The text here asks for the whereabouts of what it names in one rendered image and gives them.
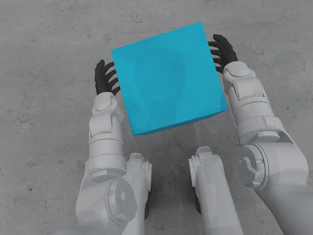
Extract right robot hand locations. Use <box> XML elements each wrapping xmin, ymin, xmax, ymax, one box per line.
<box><xmin>207</xmin><ymin>34</ymin><xmax>239</xmax><ymax>74</ymax></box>

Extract robot right thigh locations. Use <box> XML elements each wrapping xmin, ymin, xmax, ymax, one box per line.
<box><xmin>188</xmin><ymin>152</ymin><xmax>244</xmax><ymax>235</ymax></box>

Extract carton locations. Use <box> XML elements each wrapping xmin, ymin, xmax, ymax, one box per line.
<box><xmin>111</xmin><ymin>22</ymin><xmax>228</xmax><ymax>136</ymax></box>

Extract robot left upper arm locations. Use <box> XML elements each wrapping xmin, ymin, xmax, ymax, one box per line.
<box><xmin>52</xmin><ymin>177</ymin><xmax>138</xmax><ymax>235</ymax></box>

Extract robot right shin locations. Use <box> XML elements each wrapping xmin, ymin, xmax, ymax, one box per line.
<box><xmin>195</xmin><ymin>146</ymin><xmax>225</xmax><ymax>203</ymax></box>

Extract robot right upper arm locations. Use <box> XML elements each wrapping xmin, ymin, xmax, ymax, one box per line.
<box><xmin>237</xmin><ymin>142</ymin><xmax>313</xmax><ymax>235</ymax></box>

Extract left robot forearm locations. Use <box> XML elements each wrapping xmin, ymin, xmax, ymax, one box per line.
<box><xmin>78</xmin><ymin>92</ymin><xmax>127</xmax><ymax>196</ymax></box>

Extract left robot hand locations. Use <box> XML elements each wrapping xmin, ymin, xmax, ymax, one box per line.
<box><xmin>95</xmin><ymin>60</ymin><xmax>120</xmax><ymax>96</ymax></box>

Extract right robot forearm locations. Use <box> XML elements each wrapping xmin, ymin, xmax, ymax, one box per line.
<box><xmin>222</xmin><ymin>61</ymin><xmax>308</xmax><ymax>176</ymax></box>

